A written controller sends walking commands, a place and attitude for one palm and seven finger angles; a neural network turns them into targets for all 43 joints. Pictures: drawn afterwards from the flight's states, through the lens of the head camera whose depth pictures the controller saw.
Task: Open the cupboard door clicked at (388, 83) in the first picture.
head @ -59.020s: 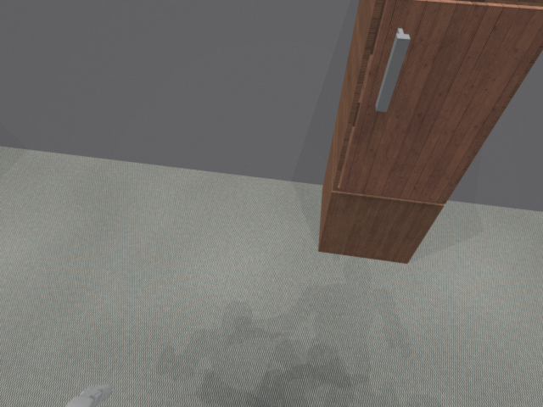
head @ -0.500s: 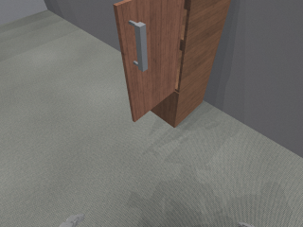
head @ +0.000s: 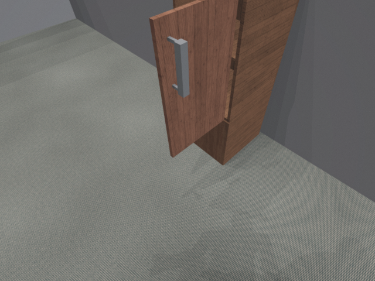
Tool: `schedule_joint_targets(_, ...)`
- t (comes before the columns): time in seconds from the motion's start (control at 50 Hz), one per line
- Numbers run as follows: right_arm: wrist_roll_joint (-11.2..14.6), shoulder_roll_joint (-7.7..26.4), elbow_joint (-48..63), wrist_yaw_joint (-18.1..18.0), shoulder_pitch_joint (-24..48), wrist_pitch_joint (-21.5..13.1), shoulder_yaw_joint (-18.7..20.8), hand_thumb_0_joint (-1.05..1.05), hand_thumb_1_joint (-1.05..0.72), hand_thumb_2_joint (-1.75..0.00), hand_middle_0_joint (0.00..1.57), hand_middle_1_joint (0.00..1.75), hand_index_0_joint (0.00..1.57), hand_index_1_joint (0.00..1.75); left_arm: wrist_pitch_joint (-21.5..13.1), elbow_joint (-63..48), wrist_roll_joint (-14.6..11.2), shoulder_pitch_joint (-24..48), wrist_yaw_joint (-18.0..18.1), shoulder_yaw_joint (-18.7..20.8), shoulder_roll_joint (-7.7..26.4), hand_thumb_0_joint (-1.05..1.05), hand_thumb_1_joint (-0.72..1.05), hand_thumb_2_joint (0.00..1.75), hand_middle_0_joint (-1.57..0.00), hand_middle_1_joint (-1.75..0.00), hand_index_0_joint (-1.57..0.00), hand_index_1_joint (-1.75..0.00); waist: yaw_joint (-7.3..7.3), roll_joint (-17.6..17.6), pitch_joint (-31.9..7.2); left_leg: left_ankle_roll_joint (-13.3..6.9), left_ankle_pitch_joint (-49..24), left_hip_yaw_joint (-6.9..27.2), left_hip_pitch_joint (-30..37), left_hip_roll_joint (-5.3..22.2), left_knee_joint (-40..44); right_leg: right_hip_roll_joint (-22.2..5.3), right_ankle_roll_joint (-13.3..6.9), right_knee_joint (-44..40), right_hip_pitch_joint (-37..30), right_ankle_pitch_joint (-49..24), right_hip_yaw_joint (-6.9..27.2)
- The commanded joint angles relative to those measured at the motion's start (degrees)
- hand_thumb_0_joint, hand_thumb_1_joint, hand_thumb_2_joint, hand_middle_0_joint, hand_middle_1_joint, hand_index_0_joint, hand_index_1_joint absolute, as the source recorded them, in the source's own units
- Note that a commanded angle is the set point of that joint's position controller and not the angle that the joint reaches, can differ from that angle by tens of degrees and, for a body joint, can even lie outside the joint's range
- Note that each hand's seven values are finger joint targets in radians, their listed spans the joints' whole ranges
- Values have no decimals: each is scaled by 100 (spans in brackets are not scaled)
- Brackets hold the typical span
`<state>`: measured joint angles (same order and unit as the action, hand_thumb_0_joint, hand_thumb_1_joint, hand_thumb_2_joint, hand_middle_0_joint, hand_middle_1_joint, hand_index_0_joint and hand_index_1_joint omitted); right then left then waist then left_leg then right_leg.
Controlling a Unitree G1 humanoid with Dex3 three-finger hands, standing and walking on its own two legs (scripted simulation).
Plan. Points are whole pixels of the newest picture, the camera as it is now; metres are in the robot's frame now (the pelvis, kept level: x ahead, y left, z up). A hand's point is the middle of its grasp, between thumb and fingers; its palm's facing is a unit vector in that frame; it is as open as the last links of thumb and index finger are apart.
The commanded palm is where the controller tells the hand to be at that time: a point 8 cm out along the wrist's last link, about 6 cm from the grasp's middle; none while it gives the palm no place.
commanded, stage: let the arm hang, fingers relaxed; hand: left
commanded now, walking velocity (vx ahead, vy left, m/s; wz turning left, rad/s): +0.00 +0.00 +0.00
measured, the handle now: (177, 67) +0.68 +0.07 +0.10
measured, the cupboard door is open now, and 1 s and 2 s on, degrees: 90 90 90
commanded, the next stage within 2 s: look to check the result in 0.34 s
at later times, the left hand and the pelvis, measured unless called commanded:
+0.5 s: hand out of the picture +0.12 +0.22 -0.15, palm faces -0.03 -0.95 -0.32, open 7.4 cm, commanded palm none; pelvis +0.03 -0.01 +0.01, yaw +0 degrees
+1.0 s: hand out of the picture +0.13 +0.23 -0.15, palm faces -0.03 -0.94 -0.34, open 7.4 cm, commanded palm none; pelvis +0.05 -0.02 +0.01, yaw +0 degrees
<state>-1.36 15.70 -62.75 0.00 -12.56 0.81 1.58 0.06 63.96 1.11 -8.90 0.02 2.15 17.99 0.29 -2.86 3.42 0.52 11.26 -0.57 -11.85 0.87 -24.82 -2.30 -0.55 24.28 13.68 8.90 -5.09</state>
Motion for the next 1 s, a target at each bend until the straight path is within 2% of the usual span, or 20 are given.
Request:
schedule_joint_targets(0.0,13,1055,204,-45,49,-136,163,0,-90,-90,20,30,20,30,-143,-297,-33,289,72,163,1013,0,90,90,-20,-30,-20,-30,-13,378,-147,-240,132,511,-180,528,725,-539,-280,-712,-275,886,682)
schedule_joint_targets(0.1,12,1128,179,-37,289,-159,139,0,-90,-90,20,30,20,30,-160,-292,-27,457,71,155,1063,0,90,90,-20,-30,-20,-30,-25,319,-161,-210,-87,530,-102,564,868,-538,-235,-716,-422,575,666)
schedule_joint_targets(0.28,23,1253,177,-51,564,-190,119,0,-90,-90,20,30,20,30,-227,-299,-33,631,82,144,1138,0,90,90,-20,-30,-20,-30,10,227,-519,-139,-749,457,308,616,895,-590,-213,-718,-766,-393,628)
schedule_joint_targets(0.42,30,1319,163,-65,666,-187,96,0,-90,-90,20,30,20,30,-232,-260,-41,641,75,141,1167,0,90,90,-20,-30,-20,-30,6,164,-541,-111,-779,420,422,629,949,-596,-209,-819,-845,-476,638)
schedule_joint_targets(0.46,39,1356,185,-77,660,-189,99,0,-90,-90,20,30,20,30,-247,-261,-43,600,82,150,1178,0,90,90,-20,-30,-20,-30,1,265,-700,-121,-949,419,564,635,896,-594,-218,-796,-917,-720,630)
schedule_joint_targets(0.54,36,1362,174,-91,661,-185,97,0,-90,-90,20,30,20,30,-254,-238,-53,605,91,139,1188,0,90,90,-20,-30,-20,-30,19,224,-748,-102,-1109,388,644,649,890,-610,-229,-776,-1023,-1077,616)
schedule_joint_targets(0.56,49,1371,192,-98,669,-174,94,0,-90,-90,20,30,20,30,-250,-250,-52,590,94,145,1202,0,90,90,-20,-30,-20,-30,11,330,-658,-109,-1081,377,644,650,886,-589,-221,-803,-947,-1037,588)
schedule_joint_targets(0.58,43,1366,177,-94,670,-170,101,0,-90,-90,20,30,20,30,-247,-238,-52,604,95,136,1196,0,90,90,-20,-30,-20,-30,22,249,-645,-105,-1050,367,648,648,894,-609,-222,-820,-952,-1018,613)
schedule_joint_targets(0.68,44,1373,168,-96,684,-157,94,0,-90,-90,20,30,20,30,-238,-224,-53,602,95,125,1210,0,90,90,-20,-30,-20,-30,24,301,-512,-104,-966,354,645,656,931,-594,-219,-876,-889,-934,602)
schedule_joint_targets(0.78,42,1375,155,-90,670,-149,89,0,-90,-90,20,30,20,30,-245,-208,-50,591,93,127,1239,0,90,90,-20,-30,-20,-30,28,366,-542,-110,-882,343,694,647,946,-588,-213,-937,-897,-830,645)
schedule_joint_targets(0.84,42,1387,161,-96,675,-162,88,0,-90,-90,20,30,20,30,-254,-221,-58,592,97,120,1241,0,90,90,-20,-30,-20,-30,21,359,-613,-106,-1045,335,732,656,947,-592,-219,-878,-988,-1122,648)
schedule_joint_targets(0.88,42,1383,161,-101,688,-163,83,0,-90,-90,20,30,20,30,-251,-220,-57,588,98,120,1231,0,90,90,-20,-30,-20,-30,24,263,-566,-103,-1049,323,720,662,939,-590,-222,-884,-963,-1117,632)
schedule_joint_targets(0.98,45,1371,151,-104,672,-173,81,0,-90,-90,20,30,20,30,-253,-233,-53,583,101,125,1240,0,90,90,-20,-30,-20,-30,20,288,-605,-97,-1128,307,752,675,966,-585,-218,-867,-1021,-1214,627)
